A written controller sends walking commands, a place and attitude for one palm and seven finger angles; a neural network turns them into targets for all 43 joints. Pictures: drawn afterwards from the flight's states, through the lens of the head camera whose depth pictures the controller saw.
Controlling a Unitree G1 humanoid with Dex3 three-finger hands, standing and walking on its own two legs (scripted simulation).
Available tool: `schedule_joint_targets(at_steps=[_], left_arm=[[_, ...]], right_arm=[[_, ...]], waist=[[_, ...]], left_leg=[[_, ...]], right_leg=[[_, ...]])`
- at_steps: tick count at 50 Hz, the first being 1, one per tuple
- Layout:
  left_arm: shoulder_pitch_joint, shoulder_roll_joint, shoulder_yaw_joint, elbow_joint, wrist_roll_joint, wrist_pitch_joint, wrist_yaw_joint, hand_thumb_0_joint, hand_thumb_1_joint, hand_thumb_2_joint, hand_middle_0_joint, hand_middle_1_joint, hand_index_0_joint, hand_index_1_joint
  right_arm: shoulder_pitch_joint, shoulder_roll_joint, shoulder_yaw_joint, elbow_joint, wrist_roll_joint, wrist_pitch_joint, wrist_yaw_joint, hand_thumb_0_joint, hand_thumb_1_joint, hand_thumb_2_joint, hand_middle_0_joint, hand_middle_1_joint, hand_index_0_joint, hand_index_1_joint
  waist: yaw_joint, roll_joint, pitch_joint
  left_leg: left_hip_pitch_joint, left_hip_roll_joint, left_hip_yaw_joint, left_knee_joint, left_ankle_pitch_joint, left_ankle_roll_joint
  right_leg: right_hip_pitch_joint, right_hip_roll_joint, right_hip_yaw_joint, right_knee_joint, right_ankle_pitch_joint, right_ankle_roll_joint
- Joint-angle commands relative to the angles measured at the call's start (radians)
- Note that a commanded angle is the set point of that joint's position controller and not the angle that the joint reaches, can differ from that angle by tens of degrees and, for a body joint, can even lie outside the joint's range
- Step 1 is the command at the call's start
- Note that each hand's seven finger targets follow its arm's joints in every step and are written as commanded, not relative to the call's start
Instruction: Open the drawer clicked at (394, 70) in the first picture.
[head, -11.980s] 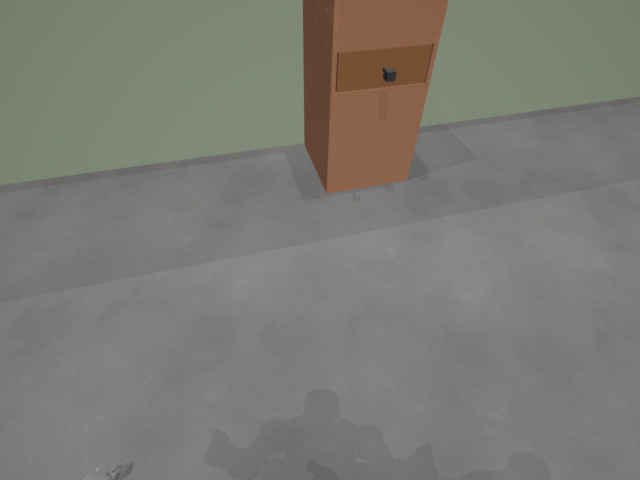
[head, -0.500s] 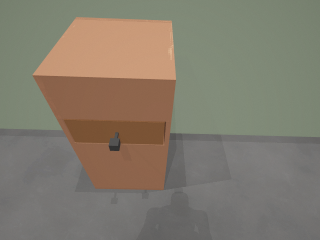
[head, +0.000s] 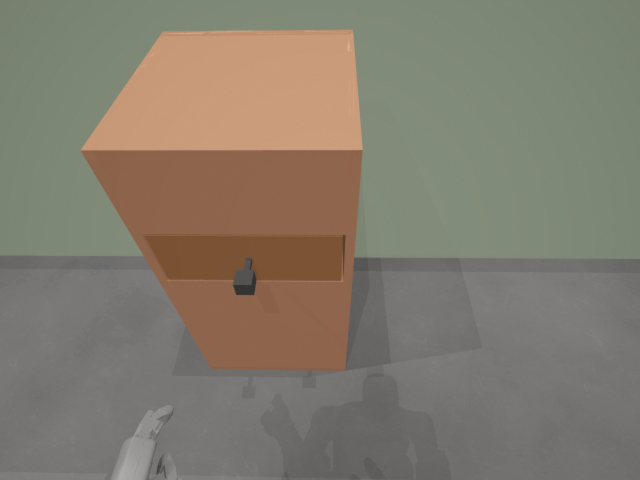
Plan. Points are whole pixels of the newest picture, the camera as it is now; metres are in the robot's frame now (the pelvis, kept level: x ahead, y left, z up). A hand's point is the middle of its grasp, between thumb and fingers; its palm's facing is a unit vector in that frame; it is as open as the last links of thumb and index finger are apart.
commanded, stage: raise the hand with hooked fingers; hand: left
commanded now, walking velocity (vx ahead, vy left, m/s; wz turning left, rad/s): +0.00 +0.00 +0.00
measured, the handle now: (246, 274) +0.51 +0.19 -0.17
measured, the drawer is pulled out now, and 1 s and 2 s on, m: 0.00 0.00 0.00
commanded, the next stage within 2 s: move the hooked fingers above the handle in 1.76 s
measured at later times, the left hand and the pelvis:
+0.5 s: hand (168, 405) +0.21 +0.21 -0.02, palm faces +0.17 -0.01 -0.98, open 9.8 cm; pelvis -0.02 -0.05 -0.06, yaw +0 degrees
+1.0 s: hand (153, 326) +0.29 +0.24 +0.03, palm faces +0.14 -0.08 -0.99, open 12.7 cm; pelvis +0.01 +0.00 -0.02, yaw -4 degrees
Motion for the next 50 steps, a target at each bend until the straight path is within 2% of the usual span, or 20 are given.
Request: schedule_joint_targets(at_steps=[1,2,3,4,5,6,7,10,14,16,19,22,27,30,34,36,40,43,46,50], left_arm=[[-0.013,0.149,0.039,-0.257,0.306,-0.020,0.097,0.000,0.713,0.820,-0.213,-0.420,-0.213,-0.420],[0.043,0.137,0.029,-0.228,0.389,-0.019,0.115,0.000,0.690,0.810,-0.215,-0.435,-0.215,-0.435],[0.077,0.134,0.029,-0.223,0.460,-0.021,0.137,0.000,0.667,0.800,-0.217,-0.450,-0.217,-0.450],[0.151,0.143,0.052,-0.150,0.529,-0.032,0.159,0.000,0.643,0.790,-0.218,-0.465,-0.218,-0.465],[0.201,0.073,-0.013,-0.102,0.591,-0.042,0.165,0.000,0.620,0.780,-0.220,-0.480,-0.220,-0.480],[0.218,0.081,0.010,-0.078,0.640,-0.058,0.167,0.000,0.597,0.770,-0.222,-0.495,-0.222,-0.495],[0.167,0.089,0.000,-0.120,0.688,-0.084,0.169,0.000,0.573,0.760,-0.223,-0.510,-0.223,-0.510],[0.038,0.195,0.079,-0.252,0.803,-0.137,0.221,0.000,0.503,0.730,-0.228,-0.555,-0.228,-0.555],[-0.226,0.299,0.165,-0.447,0.890,-0.200,0.333,0.000,0.410,0.690,-0.235,-0.615,-0.235,-0.615],[-0.384,0.364,0.205,-0.550,0.898,-0.251,0.388,0.000,0.363,0.670,-0.238,-0.645,-0.238,-0.645],[-0.359,0.333,0.193,-0.512,0.873,-0.282,0.431,0.000,0.293,0.640,-0.243,-0.690,-0.243,-0.690],[-0.330,0.316,0.187,-0.425,0.835,-0.198,0.422,0.000,0.223,0.610,-0.248,-0.735,-0.248,-0.735],[-0.191,0.258,0.095,-0.318,0.722,0.029,0.251,0.000,0.107,0.560,-0.257,-0.810,-0.257,-0.810],[-0.189,0.282,0.088,-0.374,0.701,0.058,0.143,0.000,0.037,0.530,-0.262,-0.855,-0.262,-0.855],[-0.213,0.332,0.134,-0.429,0.735,-0.022,0.109,0.000,-0.057,0.490,-0.268,-0.915,-0.268,-0.915],[-0.265,0.390,0.194,-0.495,0.769,-0.082,0.140,0.000,-0.103,0.470,-0.272,-0.945,-0.272,-0.945],[-0.273,0.372,0.238,-0.528,0.784,-0.142,0.241,0.000,-0.197,0.430,-0.278,-1.005,-0.278,-1.005],[-0.321,0.320,0.199,-0.457,0.769,-0.096,0.280,0.000,-0.267,0.400,-0.283,-1.050,-0.283,-1.050],[-0.408,0.281,0.126,-0.413,0.751,-0.021,0.251,0.000,-0.337,0.370,-0.288,-1.095,-0.288,-1.095],[-0.510,0.294,0.055,-0.441,0.745,0.052,0.154,0.000,-0.430,0.330,-0.295,-1.155,-0.295,-1.155]], right_arm=[[-0.184,-0.183,-0.057,-0.285,-0.029,-0.038,0.001,0.000,-0.900,-0.900,0.200,0.300,0.200,0.300],[-0.201,-0.176,-0.050,-0.326,-0.041,-0.009,0.010,0.000,-0.900,-0.900,0.200,0.300,0.200,0.300],[-0.244,-0.180,-0.051,-0.381,-0.050,0.019,0.020,0.000,-0.900,-0.900,0.200,0.300,0.200,0.300],[-0.244,-0.170,-0.065,-0.384,-0.048,0.060,0.025,0.000,-0.900,-0.900,0.200,0.300,0.200,0.300],[-0.262,-0.170,-0.067,-0.401,-0.053,0.095,0.037,0.000,-0.900,-0.900,0.200,0.300,0.200,0.300],[-0.271,-0.169,-0.073,-0.415,-0.044,0.128,0.053,0.000,-0.900,-0.900,0.200,0.300,0.200,0.300],[-0.307,-0.174,-0.066,-0.441,-0.036,0.152,0.065,0.000,-0.900,-0.900,0.200,0.300,0.200,0.300],[-0.362,-0.160,-0.065,-0.489,-0.044,0.195,0.076,0.000,-0.900,-0.900,0.200,0.300,0.200,0.300],[-0.355,-0.125,-0.065,-0.513,-0.082,0.224,0.060,0.000,-0.900,-0.900,0.200,0.300,0.200,0.300],[-0.364,-0.111,-0.062,-0.498,-0.096,0.228,0.049,0.000,-0.900,-0.900,0.200,0.300,0.200,0.300],[-0.354,-0.117,-0.069,-0.479,-0.098,0.224,0.047,0.000,-0.900,-0.900,0.200,0.300,0.200,0.300],[-0.361,-0.128,-0.070,-0.471,-0.086,0.238,0.054,0.000,-0.900,-0.900,0.200,0.300,0.200,0.300],[-0.398,-0.140,-0.041,-0.494,-0.031,0.280,0.040,0.000,-0.900,-0.900,0.200,0.300,0.200,0.300],[-0.397,-0.146,-0.021,-0.497,-0.028,0.289,0.020,0.000,-0.900,-0.900,0.200,0.300,0.200,0.300],[-0.373,-0.140,-0.014,-0.483,-0.044,0.273,0.015,0.000,-0.900,-0.900,0.200,0.300,0.200,0.300],[-0.368,-0.135,-0.020,-0.476,-0.060,0.266,0.015,0.000,-0.900,-0.900,0.200,0.300,0.200,0.300],[-0.347,-0.127,-0.048,-0.465,-0.064,0.255,0.025,0.000,-0.900,-0.900,0.200,0.300,0.200,0.300],[-0.341,-0.139,-0.066,-0.453,-0.049,0.260,0.038,0.000,-0.900,-0.900,0.200,0.300,0.200,0.300],[-0.348,-0.157,-0.073,-0.450,-0.029,0.268,0.046,0.000,-0.900,-0.900,0.200,0.300,0.200,0.300],[-0.355,-0.164,-0.067,-0.459,-0.017,0.286,0.033,0.000,-0.900,-0.900,0.200,0.300,0.200,0.300]], waist=[[0.011,-0.063,-0.143],[0.037,-0.087,-0.145],[0.060,-0.044,-0.099],[0.079,-0.200,-0.044],[0.078,-0.288,0.010],[0.094,-0.351,0.000],[0.108,-0.343,-0.032],[0.138,-0.179,-0.148],[0.109,0.077,-0.325],[0.072,0.087,-0.377],[0.040,0.107,-0.390],[0.021,0.063,-0.383],[0.053,-0.154,-0.337],[0.064,-0.195,-0.313],[0.083,-0.095,-0.271],[0.091,-0.059,-0.302],[0.097,0.071,-0.398],[0.064,0.056,-0.341],[0.041,0.019,-0.310],[0.053,0.003,-0.331]], left_leg=[[-0.059,0.043,-0.097,0.094,0.193,-0.004],[-0.111,0.025,-0.085,0.095,0.117,-0.009],[-0.172,0.015,-0.083,0.079,-0.001,-0.015],[-0.255,0.008,-0.072,0.117,-0.028,-0.014],[-0.327,0.004,-0.071,0.139,-0.048,-0.017],[-0.360,0.000,-0.072,0.145,-0.048,-0.017],[-0.385,-0.011,-0.067,0.153,-0.051,-0.016],[-0.407,-0.031,-0.060,0.205,-0.067,-0.005],[-0.347,-0.047,-0.074,0.325,-0.047,0.009],[-0.323,-0.050,-0.096,0.418,-0.034,0.011],[-0.322,-0.048,-0.115,0.480,-0.011,0.011],[-0.371,-0.040,-0.117,0.450,0.000,0.013],[-0.423,-0.034,-0.099,0.305,0.002,0.003],[-0.390,-0.028,-0.095,0.242,0.016,0.006],[-0.322,-0.023,-0.103,0.187,0.019,0.008],[-0.295,-0.027,-0.108,0.191,0.044,0.010],[-0.214,-0.037,-0.103,0.199,0.136,0.008],[-0.188,-0.030,-0.100,0.196,0.143,0.008],[-0.135,-0.015,-0.103,0.169,0.166,0.011],[-0.043,0.002,-0.117,0.118,0.246,0.011]], right_leg=[[-0.113,0.052,0.051,-0.145,0.136,-0.034],[-0.112,0.056,0.080,-0.148,0.050,-0.036],[-0.132,0.057,0.105,-0.161,-0.080,-0.045],[-0.166,0.070,0.143,-0.158,-0.114,-0.045],[-0.191,0.066,0.167,-0.150,-0.105,-0.040],[-0.157,0.057,0.205,-0.153,-0.072,-0.043],[-0.133,0.046,0.224,-0.138,-0.053,-0.040],[-0.124,0.035,0.264,-0.084,-0.040,-0.047],[-0.186,0.032,0.303,-0.012,-0.017,-0.052],[-0.256,0.027,0.364,0.005,-0.023,-0.055],[-0.286,0.026,0.386,0.026,0.065,-0.058],[-0.217,0.032,0.323,0.043,0.196,-0.033],[0.062,-0.009,0.338,-0.045,0.442,0.035],[0.140,-0.019,0.304,-0.045,0.537,0.052],[0.099,-0.002,0.258,-0.075,0.397,0.027],[0.104,0.003,0.263,-0.075,0.393,0.015],[0.097,0.024,0.221,-0.028,0.499,-0.012],[0.017,0.047,0.160,-0.034,0.421,-0.020],[-0.021,0.063,0.108,-0.055,0.357,-0.020],[0.018,0.062,0.074,-0.076,0.356,-0.018]])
